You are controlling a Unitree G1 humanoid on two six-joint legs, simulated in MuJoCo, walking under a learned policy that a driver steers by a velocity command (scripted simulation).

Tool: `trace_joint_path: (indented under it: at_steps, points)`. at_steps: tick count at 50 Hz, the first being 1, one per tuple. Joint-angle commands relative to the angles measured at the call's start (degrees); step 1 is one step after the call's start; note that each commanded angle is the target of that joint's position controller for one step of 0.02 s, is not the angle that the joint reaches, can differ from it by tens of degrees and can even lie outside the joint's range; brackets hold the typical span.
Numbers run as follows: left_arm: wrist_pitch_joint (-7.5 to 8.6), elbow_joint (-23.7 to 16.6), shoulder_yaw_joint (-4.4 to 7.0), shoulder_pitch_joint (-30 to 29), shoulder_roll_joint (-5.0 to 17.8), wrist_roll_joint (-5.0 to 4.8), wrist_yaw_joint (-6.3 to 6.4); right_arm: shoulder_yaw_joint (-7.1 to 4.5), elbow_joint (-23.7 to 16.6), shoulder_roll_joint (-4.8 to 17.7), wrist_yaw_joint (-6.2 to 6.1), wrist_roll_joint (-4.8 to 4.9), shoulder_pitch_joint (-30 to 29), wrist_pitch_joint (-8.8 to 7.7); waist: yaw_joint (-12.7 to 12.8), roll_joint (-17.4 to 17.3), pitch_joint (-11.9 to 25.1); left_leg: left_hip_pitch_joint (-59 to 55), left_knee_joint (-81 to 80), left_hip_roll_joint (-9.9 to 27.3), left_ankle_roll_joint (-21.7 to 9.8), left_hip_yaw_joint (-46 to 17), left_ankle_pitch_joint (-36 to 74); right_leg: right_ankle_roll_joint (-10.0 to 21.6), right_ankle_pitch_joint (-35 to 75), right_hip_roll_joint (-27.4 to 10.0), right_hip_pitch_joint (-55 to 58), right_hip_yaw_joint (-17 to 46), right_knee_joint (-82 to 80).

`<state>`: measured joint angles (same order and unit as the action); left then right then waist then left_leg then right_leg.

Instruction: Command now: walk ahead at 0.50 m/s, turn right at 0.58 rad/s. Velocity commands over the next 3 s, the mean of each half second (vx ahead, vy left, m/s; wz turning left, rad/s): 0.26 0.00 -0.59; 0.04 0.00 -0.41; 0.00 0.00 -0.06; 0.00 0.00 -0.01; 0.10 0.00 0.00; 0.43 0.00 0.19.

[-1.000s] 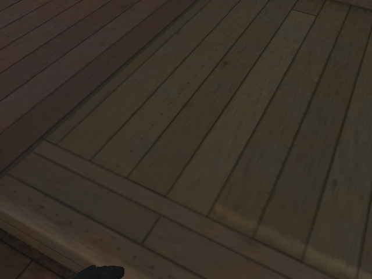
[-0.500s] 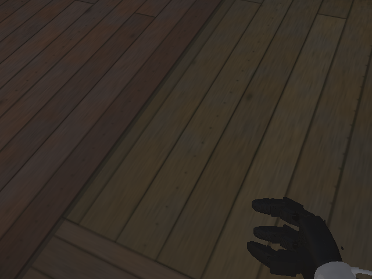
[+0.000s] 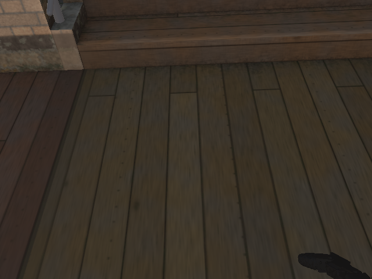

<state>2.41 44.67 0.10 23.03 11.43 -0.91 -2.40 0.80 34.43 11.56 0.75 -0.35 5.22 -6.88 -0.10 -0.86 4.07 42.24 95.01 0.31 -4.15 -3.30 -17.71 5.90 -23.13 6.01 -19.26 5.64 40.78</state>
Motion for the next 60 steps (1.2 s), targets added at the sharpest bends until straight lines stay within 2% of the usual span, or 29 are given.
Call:
trace_joint_path:
  at_steps: [1,3,6,8,10,11,12,13,14,15,18,22,31,34,35,36,37,38,39,40,42,44,47,50,53,54,55,57,60]
  points:
    - [2.79,-6.96,1.77,-9.47,5.73,-0.16,1.84,-1.09,-4.88,5.92,-1.64,-1.34,-1.39,-0.09,-2.98,-1.06,-5.55,-1.45,-28.20,1.72,2.48,4.81,6.28,6.68,26.38,-6.15,-4.56,10.12,-24.86]
    - [2.01,-5.24,2.39,-4.87,7.53,-1.10,3.73,0.13,-6.41,2.27,-1.48,-1.20,-6.10,-0.68,-0.66,1.96,-2.52,-11.81,-48.21,-1.11,5.12,6.96,13.63,5.81,26.26,-4.13,-4.01,6.26,-24.68]
    - [0.91,-4.59,4.08,0.15,12.04,-1.19,4.52,-2.12,-6.71,6.03,-1.24,1.75,-8.38,0.07,1.14,8.58,-0.10,-19.18,-63.43,-4.37,7.89,4.23,21.00,3.61,26.74,-7.83,4.48,12.19,-23.27]
    - [-0.05,-5.51,4.92,-0.90,12.33,-1.61,4.94,-3.94,-5.44,8.56,-1.68,1.78,-4.86,0.53,-0.49,9.26,1.35,-23.67,-67.27,-4.12,7.13,1.54,21.96,0.74,33.37,-8.97,8.86,15.18,-15.55]
    - [-0.32,-8.66,4.67,-4.30,9.45,-1.09,4.75,-5.23,-3.20,10.07,-1.77,-0.21,3.78,0.29,-3.87,8.03,7.02,-36.50,-69.56,0.63,3.66,0.22,27.48,-3.39,35.70,-5.30,7.59,13.76,-1.11]
    - [-0.14,-11.21,3.12,-4.35,4.16,0.73,4.33,-5.64,-2.72,12.98,-1.86,-1.56,10.33,0.23,-5.28,-1.07,14.71,-52.26,-63.99,12.23,-0.50,-8.86,43.71,-5.21,11.72,-1.41,-2.30,10.03,15.81]
    - [-0.22,-10.30,2.06,10.27,0.43,1.11,3.86,-5.00,-3.77,13.47,-1.37,-3.85,9.69,1.03,2.13,-21.10,21.72,-63.18,-65.05,27.86,-10.96,-29.42,64.64,-7.50,-22.56,3.63,-15.15,8.72,33.74]
    - [-0.85,-8.55,3.36,13.50,8.79,-0.26,3.63,-5.79,-4.50,13.10,-1.15,-2.21,5.90,1.84,2.37,-21.11,24.21,-59.01,-70.26,30.14,-15.71,-38.74,38.15,-9.01,-14.67,-2.21,-18.71,7.12,44.68]
    - [-1.84,-8.94,4.71,5.31,12.13,-0.66,3.91,-4.78,-5.67,8.09,-1.89,-1.52,2.35,2.42,0.57,-12.58,15.54,-50.23,-73.88,24.83,-13.38,-29.96,22.37,-10.11,-7.59,-4.84,-21.40,3.25,46.47]
    - [-2.93,-10.30,5.20,-0.52,13.15,-0.29,4.53,-3.65,-4.99,5.89,-2.52,-1.14,0.25,3.03,0.30,-6.13,9.35,-40.74,-75.72,20.42,-10.06,-20.87,15.34,-10.23,-2.12,-6.54,-20.37,1.17,45.17]
    - [-4.05,-11.90,4.76,-3.76,9.56,-0.13,4.73,-3.72,-1.31,7.15,-3.23,-1.78,0.23,2.61,1.60,-4.27,1.31,-26.78,-79.14,14.32,-8.52,-6.67,19.99,-9.91,2.31,-8.21,-15.12,-0.50,41.14]
    - [-3.55,-13.56,3.94,-7.05,6.14,0.41,4.87,-4.77,2.77,9.79,-3.03,-0.87,2.40,2.88,1.38,-4.30,2.82,-32.02,-79.16,16.97,-11.39,-2.71,35.55,-11.28,1.27,-9.45,-17.15,-1.54,27.75]
    - [-5.24,-16.82,4.48,-14.53,7.93,0.00,2.62,-6.30,5.77,14.40,-2.61,-0.10,1.89,6.23,-0.75,-6.74,1.00,-32.15,-79.64,18.53,-10.43,4.07,17.51,-7.52,3.91,-9.69,-5.89,-6.98,4.88]
    - [-4.98,-16.65,4.79,-12.77,7.13,-0.09,1.47,-6.57,6.86,14.98,-2.58,1.35,2.74,7.40,0.30,-6.28,1.37,-34.38,-73.93,18.04,-7.12,5.84,18.61,-4.43,7.94,-7.53,0.61,-9.62,-9.99]
    - [-4.97,-15.57,5.40,-10.33,8.52,0.33,1.71,-6.17,8.09,13.22,-2.41,1.76,5.02,7.61,0.36,-5.01,1.28,-32.60,-69.71,15.65,-3.95,7.86,17.65,-3.09,12.23,-6.31,5.59,-9.16,-16.13]
    - [-4.88,-15.56,6.56,-7.75,12.42,0.52,2.40,-5.26,8.27,10.19,-1.98,0.72,6.06,7.51,0.24,3.31,2.18,-24.20,-58.95,10.98,0.91,12.21,9.89,-0.35,27.69,-12.57,15.08,0.09,-19.35]
    - [-4.75,-17.40,7.16,-8.22,17.41,1.43,3.24,-3.83,4.91,7.25,-1.60,-1.71,3.48,6.99,-0.27,18.43,0.79,-5.86,-44.54,2.27,6.57,14.29,-15.63,9.07,45.77,-26.12,21.05,18.75,-18.81]
    - [-3.62,-16.38,6.80,-5.15,15.36,2.36,3.26,-4.90,4.24,10.10,-1.90,-1.36,-0.33,6.79,3.98,13.28,4.27,-3.79,-32.96,1.95,7.81,5.51,-20.48,15.61,47.50,-30.08,17.37,20.21,-19.77]
    - [-2.58,-15.98,5.96,-7.52,13.55,2.58,3.16,-5.38,4.50,10.97,-1.73,0.21,-0.34,7.13,2.35,10.36,3.54,-3.53,-29.00,2.87,7.62,2.77,-17.03,13.86,45.95,-27.03,15.99,15.28,-19.79]
    - [-1.94,-16.13,5.62,-11.67,12.30,1.98,3.06,-5.50,5.68,10.54,-1.82,0.56,1.13,7.58,0.24,8.31,3.05,-3.90,-29.45,3.55,7.44,1.45,-12.48,10.24,42.67,-23.13,14.87,10.85,-19.25]
    - [-1.41,-16.73,4.56,-16.77,9.61,1.12,3.24,-5.74,7.11,10.49,-2.54,-0.39,2.52,8.13,-1.63,7.84,3.63,-7.95,-30.47,3.49,8.43,1.84,-5.73,6.82,44.89,-19.50,11.16,5.56,-18.13]
    - [-1.16,-15.99,3.91,-16.97,7.95,1.71,3.32,-5.11,7.69,8.61,-2.70,-0.12,3.78,8.18,-2.27,8.18,4.36,-13.02,-35.42,2.74,9.05,2.70,-2.69,6.32,45.16,-17.60,9.00,2.86,-17.96]
    - [-1.47,-14.29,4.07,-14.76,8.29,1.85,3.48,-3.96,6.86,6.39,-2.61,-0.01,1.43,8.29,-0.06,9.27,3.33,-17.85,-46.84,2.48,8.66,3.36,-3.48,6.87,40.77,-17.59,8.51,3.56,-17.34]
    - [-1.78,-12.71,4.01,-13.47,8.48,1.70,3.33,-3.92,6.84,7.04,-2.24,0.28,1.53,8.44,1.05,10.15,2.18,-22.11,-54.68,2.07,7.87,3.77,-3.75,7.80,34.18,-18.55,7.47,6.65,-17.19]
    - [-1.12,-10.96,2.87,-12.85,5.81,1.26,2.96,-3.66,8.84,7.39,-2.10,-0.95,5.45,8.00,-1.23,7.10,0.91,-33.76,-70.14,2.61,5.65,2.35,13.93,2.74,20.37,-14.57,2.28,6.01,-16.13]
    - [-0.62,-10.48,2.53,-10.99,4.95,2.12,2.72,-4.04,8.71,10.28,-2.32,-1.50,6.24,7.94,0.64,2.20,0.82,-36.86,-70.05,6.68,4.14,-1.81,23.10,-0.23,12.34,-11.27,-0.17,4.11,-13.74]
    - [-0.41,-10.47,2.47,-8.44,4.03,2.82,2.34,-4.41,9.37,11.35,-2.42,-0.67,3.82,8.00,3.79,-5.98,-0.08,-33.49,-69.01,7.37,1.31,-1.11,15.85,-2.89,8.49,-8.06,0.49,0.37,-14.99]
    - [-1.14,-10.20,3.37,-13.91,6.91,2.40,2.96,-3.35,9.07,6.71,-2.00,-0.52,1.90,7.43,0.77,-4.57,-3.38,-24.70,-72.51,5.56,1.18,-1.46,0.76,-5.11,8.66,-6.93,5.43,-1.71,-13.28]
    - [-1.96,-9.51,3.28,-13.04,5.05,2.18,3.55,-3.06,10.64,6.44,-2.46,-0.49,3.31,6.34,0.70,-3.66,-4.39,-23.83,-72.54,4.48,2.69,-0.18,0.28,-4.57,11.53,-7.37,6.61,-0.97,-13.48]
